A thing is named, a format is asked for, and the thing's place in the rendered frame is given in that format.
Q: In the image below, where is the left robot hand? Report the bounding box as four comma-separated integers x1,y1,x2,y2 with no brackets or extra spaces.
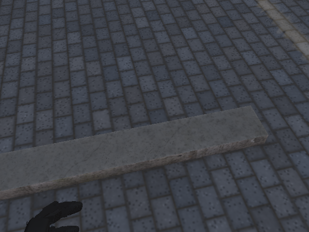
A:
24,201,83,232

